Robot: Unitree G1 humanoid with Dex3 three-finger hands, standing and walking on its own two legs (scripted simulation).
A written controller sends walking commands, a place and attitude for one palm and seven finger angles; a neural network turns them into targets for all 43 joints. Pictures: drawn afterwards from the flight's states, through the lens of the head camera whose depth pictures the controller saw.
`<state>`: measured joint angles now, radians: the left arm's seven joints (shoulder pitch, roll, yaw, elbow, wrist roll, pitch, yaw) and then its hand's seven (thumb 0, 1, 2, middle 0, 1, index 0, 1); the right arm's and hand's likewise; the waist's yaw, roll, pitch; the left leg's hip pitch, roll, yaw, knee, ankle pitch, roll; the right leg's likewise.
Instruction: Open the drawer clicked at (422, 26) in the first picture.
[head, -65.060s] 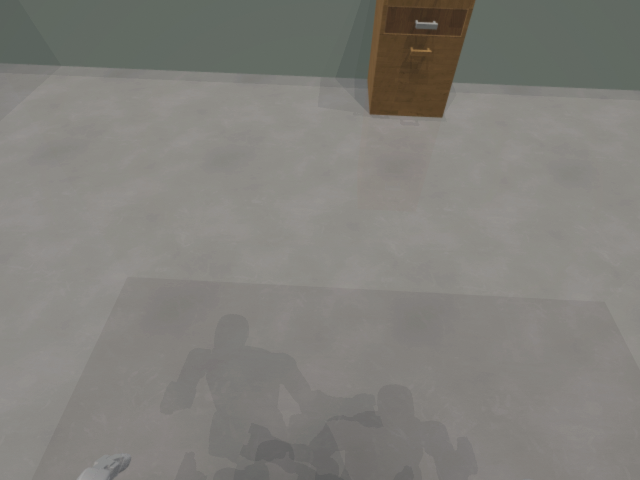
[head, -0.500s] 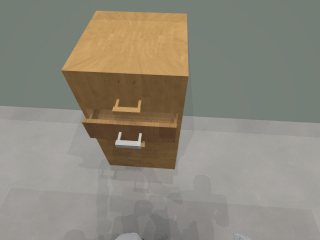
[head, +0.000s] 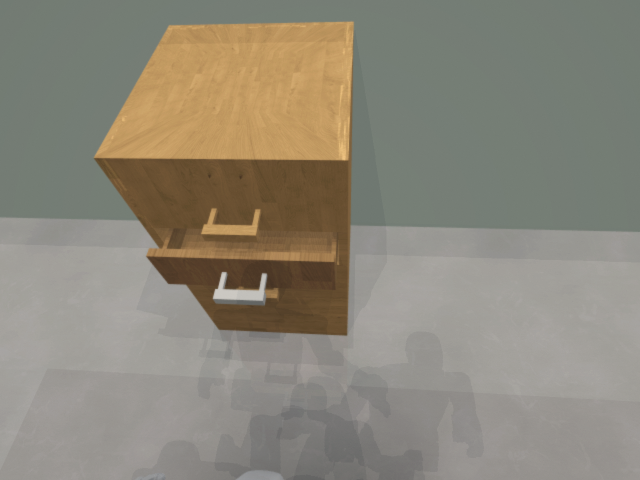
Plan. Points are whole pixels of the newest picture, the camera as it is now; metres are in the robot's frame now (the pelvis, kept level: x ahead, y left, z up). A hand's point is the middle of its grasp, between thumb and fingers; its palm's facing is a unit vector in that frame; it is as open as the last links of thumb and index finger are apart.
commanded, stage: come to a stop and stand still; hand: left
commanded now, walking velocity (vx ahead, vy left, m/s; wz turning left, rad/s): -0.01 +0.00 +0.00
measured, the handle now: (241, 287) +0.47 +0.22 -0.25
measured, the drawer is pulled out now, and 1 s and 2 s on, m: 0.07 0.07 0.07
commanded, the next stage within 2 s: look again from close up in 1.38 s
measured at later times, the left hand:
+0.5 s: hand out of the picture +0.01 +0.27 -0.18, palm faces -0.02 -0.97 -0.24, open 7.4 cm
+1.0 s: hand out of the picture +0.01 +0.24 -0.18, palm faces -0.02 -0.98 -0.19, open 7.3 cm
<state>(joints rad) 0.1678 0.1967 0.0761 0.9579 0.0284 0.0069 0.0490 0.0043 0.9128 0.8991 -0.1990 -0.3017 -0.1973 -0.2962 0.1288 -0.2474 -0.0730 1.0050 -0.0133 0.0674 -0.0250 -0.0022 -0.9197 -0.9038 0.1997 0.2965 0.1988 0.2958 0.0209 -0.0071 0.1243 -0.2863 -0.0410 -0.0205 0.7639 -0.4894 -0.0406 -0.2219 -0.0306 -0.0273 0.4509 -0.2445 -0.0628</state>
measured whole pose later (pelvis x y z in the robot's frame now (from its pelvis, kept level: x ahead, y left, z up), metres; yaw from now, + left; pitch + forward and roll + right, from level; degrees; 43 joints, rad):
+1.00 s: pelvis +0.01 +0.07 -0.01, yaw -2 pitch -1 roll +0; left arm 0.27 0.15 -0.02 1.11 0.01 0.00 0.04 0.01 0.93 0.90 -0.20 -0.30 -0.20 -0.30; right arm 0.28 -0.16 0.02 1.11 -0.02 -0.03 -0.03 0.01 -0.92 -0.90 0.20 0.30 0.20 0.30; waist 0.00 0.00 0.03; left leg -0.12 -0.04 0.08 0.43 -0.30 0.05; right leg -0.20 -0.05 0.02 0.47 -0.26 0.04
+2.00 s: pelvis +0.01 +0.03 -0.01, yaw -2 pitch +0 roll +0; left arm 0.31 0.13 -0.01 1.13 0.01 -0.02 0.04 0.01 0.92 0.90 -0.20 -0.30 -0.19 -0.30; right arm 0.30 -0.13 0.02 1.15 -0.01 -0.03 -0.03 0.00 -0.91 -0.90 0.20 0.30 0.20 0.30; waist 0.00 0.00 0.02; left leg -0.10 0.02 0.06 0.39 -0.29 -0.01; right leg -0.17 0.01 -0.01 0.43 -0.25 -0.01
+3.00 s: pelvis -0.03 +0.03 -0.05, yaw +0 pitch +9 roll +1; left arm 0.20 0.32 -0.09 0.05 1.05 0.04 0.43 0.00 0.25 0.62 -0.27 -0.72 -0.26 -0.71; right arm 0.04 -0.18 0.00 0.58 -0.06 0.08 0.01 0.01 -0.91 -0.90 0.20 0.30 0.20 0.30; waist 0.09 0.06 -0.09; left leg -0.56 0.01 0.02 0.84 -0.43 -0.02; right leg -0.61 -0.02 -0.04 0.87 -0.40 -0.03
